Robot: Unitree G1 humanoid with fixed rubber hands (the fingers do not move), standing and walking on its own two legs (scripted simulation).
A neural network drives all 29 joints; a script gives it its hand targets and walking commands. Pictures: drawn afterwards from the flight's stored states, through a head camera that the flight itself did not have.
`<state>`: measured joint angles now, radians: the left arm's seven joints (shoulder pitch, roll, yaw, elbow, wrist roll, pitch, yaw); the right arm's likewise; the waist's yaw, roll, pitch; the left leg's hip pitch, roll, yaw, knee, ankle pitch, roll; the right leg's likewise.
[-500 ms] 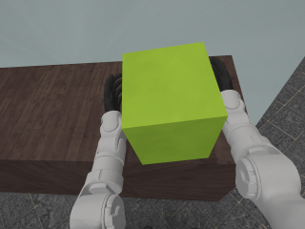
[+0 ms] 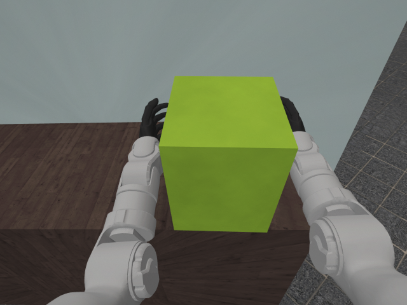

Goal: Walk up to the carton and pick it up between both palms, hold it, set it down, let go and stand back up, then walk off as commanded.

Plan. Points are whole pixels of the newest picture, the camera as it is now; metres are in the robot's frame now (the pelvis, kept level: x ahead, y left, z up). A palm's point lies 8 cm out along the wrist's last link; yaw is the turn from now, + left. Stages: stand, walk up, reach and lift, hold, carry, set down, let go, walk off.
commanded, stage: reach and lift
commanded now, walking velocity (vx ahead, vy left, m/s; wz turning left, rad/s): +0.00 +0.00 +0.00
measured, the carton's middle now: (221, 155) +0.39 +0.04 +0.12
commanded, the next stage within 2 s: hold in 1.46 s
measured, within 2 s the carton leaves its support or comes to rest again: neither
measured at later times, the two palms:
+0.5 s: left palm (153, 114) +0.40 +0.18 +0.20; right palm (303, 115) +0.43 -0.10 +0.20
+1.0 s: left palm (145, 113) +0.38 +0.19 +0.22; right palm (301, 119) +0.41 -0.10 +0.21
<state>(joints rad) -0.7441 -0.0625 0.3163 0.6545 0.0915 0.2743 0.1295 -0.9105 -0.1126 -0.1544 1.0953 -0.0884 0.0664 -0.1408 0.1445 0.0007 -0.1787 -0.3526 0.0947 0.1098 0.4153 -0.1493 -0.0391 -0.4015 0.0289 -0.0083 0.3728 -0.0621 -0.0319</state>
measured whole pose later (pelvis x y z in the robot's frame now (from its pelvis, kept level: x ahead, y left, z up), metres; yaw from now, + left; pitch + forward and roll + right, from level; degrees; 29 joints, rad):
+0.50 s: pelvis +0.03 +0.02 +0.01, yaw +0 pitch +0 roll -1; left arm -0.78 -0.02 0.28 0.58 0.15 0.45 0.10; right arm -0.92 -0.09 -0.17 1.01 0.02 0.22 -0.16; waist 0.04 -0.03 -0.15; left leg -0.19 0.08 0.11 0.39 -0.19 -0.04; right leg -0.22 0.02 -0.01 0.32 -0.09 -0.01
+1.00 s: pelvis +0.02 +0.02 +0.01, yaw +1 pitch -6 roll -1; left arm -0.78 -0.04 0.31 0.47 0.26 0.61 0.03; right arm -0.89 -0.08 -0.15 0.94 0.06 0.31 -0.16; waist 0.03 -0.03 -0.08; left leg -0.09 0.08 0.11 0.39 -0.20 -0.03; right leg -0.12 0.02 -0.01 0.32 -0.10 -0.01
